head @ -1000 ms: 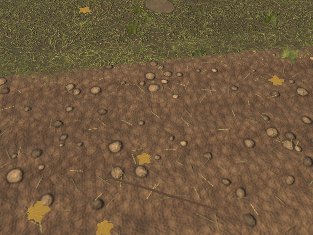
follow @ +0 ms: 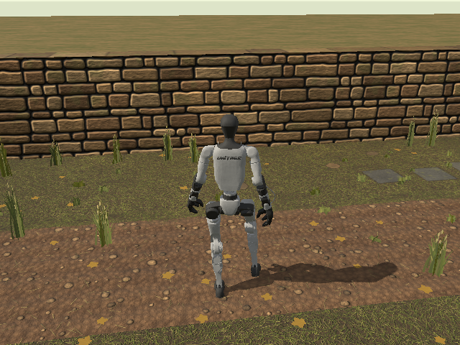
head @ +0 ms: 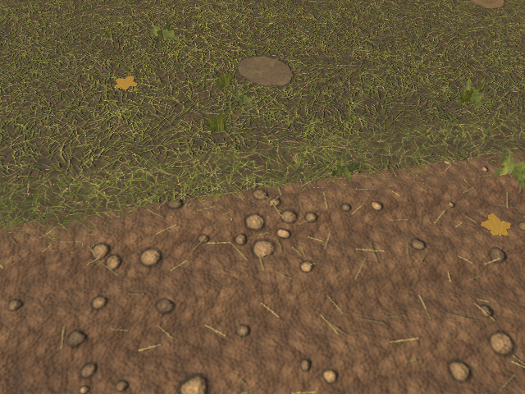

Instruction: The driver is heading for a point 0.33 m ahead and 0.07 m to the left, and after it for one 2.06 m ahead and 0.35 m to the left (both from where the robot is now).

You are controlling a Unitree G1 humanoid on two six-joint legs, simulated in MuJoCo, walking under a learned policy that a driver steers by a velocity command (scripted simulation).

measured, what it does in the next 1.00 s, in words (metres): walks ahead: right foot, then left foot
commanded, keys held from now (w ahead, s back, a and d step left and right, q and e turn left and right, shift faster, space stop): no key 1.00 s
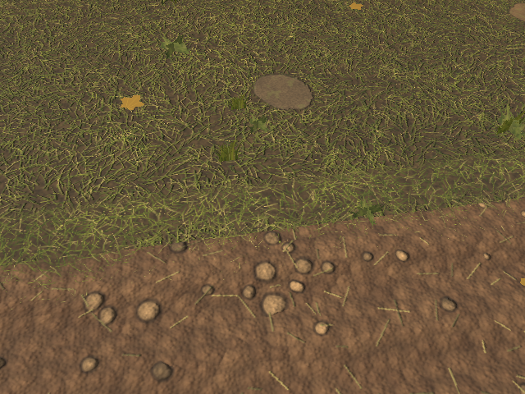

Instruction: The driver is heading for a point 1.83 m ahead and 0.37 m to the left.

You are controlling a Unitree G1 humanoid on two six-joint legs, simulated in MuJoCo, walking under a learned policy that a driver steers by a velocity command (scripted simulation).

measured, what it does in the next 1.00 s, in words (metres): stands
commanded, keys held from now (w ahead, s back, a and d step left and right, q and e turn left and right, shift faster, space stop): no key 1.00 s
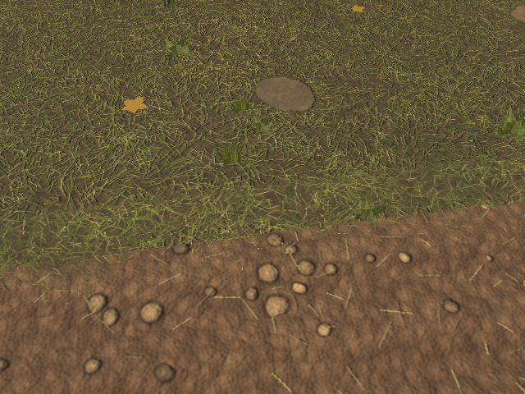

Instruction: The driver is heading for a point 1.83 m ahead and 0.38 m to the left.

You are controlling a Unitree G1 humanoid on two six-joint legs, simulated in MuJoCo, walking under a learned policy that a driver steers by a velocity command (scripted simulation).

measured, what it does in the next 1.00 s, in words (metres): shifts its weight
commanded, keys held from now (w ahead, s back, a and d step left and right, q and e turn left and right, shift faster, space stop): no key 0.70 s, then w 0.30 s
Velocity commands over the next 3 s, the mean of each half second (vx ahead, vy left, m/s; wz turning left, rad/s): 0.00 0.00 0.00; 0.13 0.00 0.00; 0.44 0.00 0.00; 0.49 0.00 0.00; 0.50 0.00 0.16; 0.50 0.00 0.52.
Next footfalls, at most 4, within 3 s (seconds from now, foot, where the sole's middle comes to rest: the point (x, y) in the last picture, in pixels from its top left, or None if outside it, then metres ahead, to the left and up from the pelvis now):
1.48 left None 0.49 0.10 -0.77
2.04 right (324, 288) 0.81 -0.14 -0.77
2.60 left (238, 208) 1.11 0.11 -0.77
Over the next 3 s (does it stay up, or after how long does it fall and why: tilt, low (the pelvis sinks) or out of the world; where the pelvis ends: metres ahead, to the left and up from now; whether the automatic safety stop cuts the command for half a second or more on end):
stays up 1.16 0.05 0.01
